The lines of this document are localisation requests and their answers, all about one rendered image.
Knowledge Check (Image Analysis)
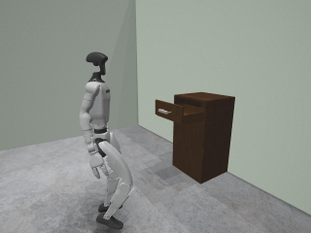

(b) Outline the robot right forearm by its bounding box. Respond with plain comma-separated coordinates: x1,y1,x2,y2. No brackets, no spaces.
80,114,99,155

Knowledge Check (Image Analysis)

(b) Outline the handle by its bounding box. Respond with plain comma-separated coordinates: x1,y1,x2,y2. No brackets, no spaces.
158,109,172,115

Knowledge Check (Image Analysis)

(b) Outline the cabinet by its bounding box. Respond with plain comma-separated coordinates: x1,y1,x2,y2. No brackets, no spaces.
172,92,235,184

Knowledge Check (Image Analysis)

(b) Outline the drawer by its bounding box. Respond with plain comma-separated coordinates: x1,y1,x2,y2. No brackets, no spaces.
155,99,204,125

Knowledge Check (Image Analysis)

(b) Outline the right robot thigh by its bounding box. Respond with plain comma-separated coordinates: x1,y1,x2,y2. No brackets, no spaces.
95,139,133,191

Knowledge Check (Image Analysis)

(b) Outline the robot left shin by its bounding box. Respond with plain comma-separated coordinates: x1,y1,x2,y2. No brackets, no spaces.
104,176,120,207

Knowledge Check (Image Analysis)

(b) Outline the right robot upper arm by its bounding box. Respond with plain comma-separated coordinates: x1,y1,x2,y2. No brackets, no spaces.
79,82,100,122

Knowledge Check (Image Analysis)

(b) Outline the robot right hand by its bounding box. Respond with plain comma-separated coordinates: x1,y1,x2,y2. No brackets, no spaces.
89,152,109,179

